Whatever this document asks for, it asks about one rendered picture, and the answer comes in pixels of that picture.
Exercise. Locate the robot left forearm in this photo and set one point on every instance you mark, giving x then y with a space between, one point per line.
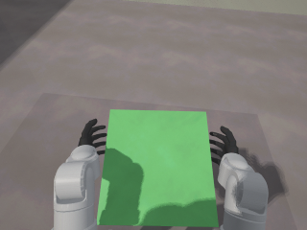
74 190

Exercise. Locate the robot right forearm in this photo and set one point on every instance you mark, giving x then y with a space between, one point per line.
246 194

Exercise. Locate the carton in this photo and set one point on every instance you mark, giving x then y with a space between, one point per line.
157 170

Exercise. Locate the robot right hand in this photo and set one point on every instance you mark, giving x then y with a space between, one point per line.
229 145

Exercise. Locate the robot left hand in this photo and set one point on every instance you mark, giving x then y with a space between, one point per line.
87 137

